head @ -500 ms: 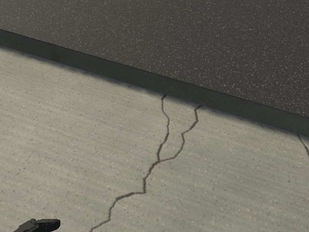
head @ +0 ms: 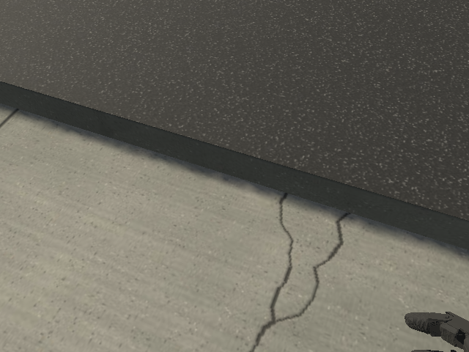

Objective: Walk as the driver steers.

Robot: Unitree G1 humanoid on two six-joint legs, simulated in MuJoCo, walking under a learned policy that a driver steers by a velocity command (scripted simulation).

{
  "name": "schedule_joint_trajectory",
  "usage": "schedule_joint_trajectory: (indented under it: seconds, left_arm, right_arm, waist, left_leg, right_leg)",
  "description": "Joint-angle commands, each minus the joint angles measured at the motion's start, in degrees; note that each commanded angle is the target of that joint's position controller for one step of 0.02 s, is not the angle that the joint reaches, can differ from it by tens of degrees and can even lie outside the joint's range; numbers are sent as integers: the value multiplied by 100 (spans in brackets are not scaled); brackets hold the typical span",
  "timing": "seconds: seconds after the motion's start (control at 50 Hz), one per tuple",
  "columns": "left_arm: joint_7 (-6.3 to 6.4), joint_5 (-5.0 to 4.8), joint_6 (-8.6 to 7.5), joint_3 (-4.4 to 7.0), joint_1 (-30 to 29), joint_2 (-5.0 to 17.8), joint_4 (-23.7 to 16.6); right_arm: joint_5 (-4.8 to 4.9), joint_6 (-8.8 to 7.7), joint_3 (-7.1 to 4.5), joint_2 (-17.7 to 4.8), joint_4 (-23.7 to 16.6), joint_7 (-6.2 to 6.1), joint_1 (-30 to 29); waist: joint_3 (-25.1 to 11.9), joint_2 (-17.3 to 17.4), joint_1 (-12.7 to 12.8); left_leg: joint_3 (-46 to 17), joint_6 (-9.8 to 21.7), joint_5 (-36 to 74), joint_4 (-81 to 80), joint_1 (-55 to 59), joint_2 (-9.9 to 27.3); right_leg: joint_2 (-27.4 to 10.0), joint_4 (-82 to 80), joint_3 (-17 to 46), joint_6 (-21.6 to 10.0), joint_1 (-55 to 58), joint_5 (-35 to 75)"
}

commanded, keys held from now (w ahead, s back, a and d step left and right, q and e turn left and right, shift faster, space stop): w+e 0.84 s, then w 0.16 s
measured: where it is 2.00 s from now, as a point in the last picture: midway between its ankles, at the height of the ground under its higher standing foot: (410, 204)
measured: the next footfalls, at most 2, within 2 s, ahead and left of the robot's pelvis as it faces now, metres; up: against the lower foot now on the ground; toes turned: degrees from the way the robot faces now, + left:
left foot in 0.08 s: +0.22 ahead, +0.14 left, +0.00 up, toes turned -7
right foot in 0.56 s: +0.42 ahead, -0.15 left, +0.00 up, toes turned -24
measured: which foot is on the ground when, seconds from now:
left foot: up 0.00-0.06, down 0.08-0.58, up 0.60-1.00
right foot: down 0.00-0.10, up 0.12-0.54, down 0.56-1.00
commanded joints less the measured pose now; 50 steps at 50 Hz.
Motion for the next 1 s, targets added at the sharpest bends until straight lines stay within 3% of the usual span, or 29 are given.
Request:
schedule_joint_trajectory:
  seconds: [0.02, 0.06, 0.08, 0.1, 0.12, 0.14, 0.16, 0.18, 0.2, 0.24, 0.36, 0.38, 0.4, 0.46, 0.5, 0.52, 0.54, 0.56, 0.58, 0.6, 0.62, 0.64, 0.66, 0.68, 0.72, 0.8, 0.86, 0.94, 1.0]
  left_arm:
    - [59, -32, -25, 275, -153, 1045, -394]
    - [56, 8, 14, 246, -217, 909, -439]
    - [32, 60, 4, 158, -229, 658, -498]
    - [28, 226, -4, 7, -47, 199, -627]
    - [30, -47, -63, -35, 568, 148, -845]
    - [63, -134, -40, 96, 379, 746, -660]
    - [50, -86, -6, 154, -149, 925, -727]
    - [47, -24, 25, 152, -353, 840, -741]
    - [27, 29, 41, 172, -517, 786, -807]
    - [-35, -9, 112, 156, -549, 593, -863]
    - [-148, 44, 151, 48, -1201, 342, -1149]
    - [-339, 601, 258, -6, -1588, 287, -1244]
    - [-439, 561, 288, -30, -1752, 190, -1306]
    - [-565, 397, 321, -23, -2064, 324, -1390]
    - [-521, 451, 324, 12, -2143, 461, -1427]
    - [-473, 493, 329, 40, -2049, 524, -1412]
    - [-423, 540, 311, 88, -1699, 617, -1320]
    - [-353, 577, 252, 162, -829, 713, -1033]
    - [-257, 610, 207, 292, 192, 1079, -781]
    - [-209, 458, 211, 445, -56, 1840, -888]
    - [-190, 274, 249, 454, 79, 1713, -983]
    - [-158, 261, 266, 389, -126, 1475, -831]
    - [-142, 254, 255, 303, -312, 1177, -770]
    - [-123, 242, 223, 247, -502, 1017, -752]
    - [-122, 201, 136, 169, -670, 851, -711]
    - [-125, 198, 22, 214, -380, 980, -469]
    - [-116, 196, 19, 214, -93, 948, -303]
    - [-63, 226, -47, 169, 328, 871, -28]
    - [13, 274, -70, 146, 371, 895, 85]
  right_arm:
    - [70, -118, -229, -652, -433, 6, -192]
    - [71, -143, -344, -809, -296, -25, 371]
    - [15, -160, -439, -1011, -214, -68, 993]
    - [-24, -118, -522, -1371, -127, -121, 1887]
    - [-85, -35, -581, -1654, 61, -44, 2051]
    - [-38, -35, -457, -1061, -52, -14, 1731]
    - [-17, -21, -378, -780, -62, -32, 1504]
    - [-57, -19, -330, -664, -49, -22, 1255]
    - [-78, -13, -300, -537, 10, -25, 1089]
    - [-89, -57, -302, -501, 100, -45, 996]
    - [-48, -77, -425, -851, 402, -82, 1049]
    - [-222, -39, -332, -677, 625, -30, 1454]
    - [-217, -27, -351, -734, 657, -17, 1453]
    - [-162, 10, -400, -921, 733, -63, 1566]
    - [-147, 103, -430, -1044, 817, -96, 1706]
    - [-143, 150, -436, -1114, 859, -117, 1774]
    - [-143, 205, -424, -1147, 901, -130, 1853]
    - [-120, 254, -395, -1146, 884, -138, 1850]
    - [-171, 279, -308, -937, 745, -134, 1964]
    - [-214, 273, -168, -306, 316, -7, 2185]
    - [-288, 260, -275, -860, 280, -4, 1525]
    - [-177, 221, -281, -899, 194, 29, 1165]
    - [-153, 170, -221, -784, 270, 26, 1203]
    - [-208, 197, -210, -740, 334, 11, 1234]
    - [-321, 350, -190, -698, 443, 9, 1501]
    - [-320, 468, -157, -525, 350, 47, 1053]
    - [-291, 440, -135, -489, 207, 77, 374]
    - [-233, 356, -60, -377, 81, 121, -293]
    - [-200, 278, -33, -370, 65, 94, -318]
  waist:
    - [-101, -704, -364]
    - [-296, -747, -723]
    - [-761, -588, -1048]
    - [-1676, 399, -1271]
    - [-1974, 2259, -878]
    - [-1283, 1203, -988]
    - [-717, 698, -1050]
    - [-460, 286, -933]
    - [-256, 305, -842]
    - [-145, 509, -720]
    - [37, 174, -777]
    - [166, -115, -795]
    - [194, 158, -818]
    - [216, 375, -867]
    - [170, 357, -857]
    - [51, 395, -792]
    - [-215, 408, -616]
    - [-711, 233, -218]
    - [-1441, -352, 154]
    - [-1795, -1866, -344]
    - [-1886, -975, 103]
    - [-1094, -609, -32]
    - [-574, -310, -263]
    - [-358, -237, -461]
    - [-405, -353, -715]
    - [-155, -403, -664]
    - [46, -468, -432]
    - [88, -518, -146]
    - [-7, -603, -180]
  left_leg:
    - [89, 73, 88, -346, 1173, -195]
    - [201, 308, -235, -638, 2040, -179]
    - [-68, 549, -478, -687, 3025, 198]
    - [-1261, 881, -977, -663, 4437, 1347]
    - [-3981, 1672, -2682, -1484, 5251, 2300]
    - [-3797, 1551, -3417, -1736, 4722, 2083]
    - [-2744, 1358, -2838, -1700, 4170, 1849]
    - [-2025, 1292, -1897, -1762, 3617, 1592]
    - [-1522, 1286, -1305, -1865, 3268, 1395]
    - [-826, 1260, -686, -2115, 2856, 1207]
    - [367, 1386, 378, -2437, 2931, 1227]
    - [812, 1200, 743, -2446, 2518, 1099]
    - [1085, 1065, 707, -2426, 2403, 972]
    - [1270, 908, 615, -2311, 2763, 1123]
    - [1396, 858, 1338, -1896, 3320, 1267]
    - [1516, 829, 2296, -1428, 3529, 1305]
    - [1643, 808, 3167, -638, 3623, 1309]
    - [1835, 722, 3352, 604, 3360, 1174]
    - [1888, 565, 1764, 2346, 2267, 1024]
    - [1622, 230, -3091, 4097, -286, -110]
    - [487, 259, -2976, 4499, -921, -179]
    - [389, 324, -2286, 4333, -1142, 123]
    - [423, 339, -1849, 3799, -832, 321]
    - [415, 315, -1737, 3423, -455, 430]
    - [419, 190, -1717, 3111, 160, 445]
    - [534, 8, -1184, 2354, -96, 365]
    - [527, -41, -482, 1497, -416, 324]
    - [666, 66, 98, 523, -143, 132]
    - [694, 284, 16, 194, 425, -39]
  right_leg:
    - [-1382, -253, 1319, -742, -699, 683]
    - [-1212, 364, 1337, -540, -768, 862]
    - [-883, 1349, 1080, -347, -1044, 847]
    - [-395, 3170, 447, -101, -1803, -700]
    - [-77, 4758, 14, 77, -3548, -1991]
    - [-467, 5378, 230, 148, -3998, -1531]
    - [-633, 5464, 83, 169, -4065, -1002]
    - [-821, 5342, 8, 221, -3833, -608]
    - [-958, 5073, 13, 248, -3739, -375]
    - [-1108, 4845, -111, 286, -3425, -147]
    - [-1178, 3409, -281, 401, -3623, 971]
    - [-939, 3060, -793, 309, -3189, 1200]
    - [-908, 2659, -974, 219, -2909, 1427]
    - [-856, 2058, -1120, -7, -2639, 1356]
    - [-673, 1730, -1250, -195, -2569, 731]
    - [-481, 1630, -1367, -324, -2336, 333]
    - [-247, 1496, -1424, -480, -1855, 5]
    - [9, 1127, -1445, -655, -808, 93]
    - [-742, 897, -331, -917, 723, -597]
    - [-2346, 309, 2819, -1609, 2254, -1075]
    - [-2432, -280, 3640, -1697, 2287, -857]
    - [-2256, -239, 2614, -1581, 1777, -148]
    - [-2003, -269, 1983, -1425, 989, 721]
    - [-1717, -335, 1553, -1280, 468, 1339]
    - [-1435, -443, 1103, -1246, -93, 2168]
    - [-1177, -743, 925, -1273, -383, 1872]
    - [-1093, -827, 944, -1157, -194, 1582]
    - [-1090, -613, 756, -952, 120, 2414]
    - [-1310, -359, 826, -853, 319, 3115]
Keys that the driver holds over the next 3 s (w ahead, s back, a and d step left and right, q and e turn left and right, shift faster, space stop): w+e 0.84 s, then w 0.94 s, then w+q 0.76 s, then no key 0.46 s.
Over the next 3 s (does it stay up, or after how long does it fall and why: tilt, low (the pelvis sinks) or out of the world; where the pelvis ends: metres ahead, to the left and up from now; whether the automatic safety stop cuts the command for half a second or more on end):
stays up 1.35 -0.58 0.13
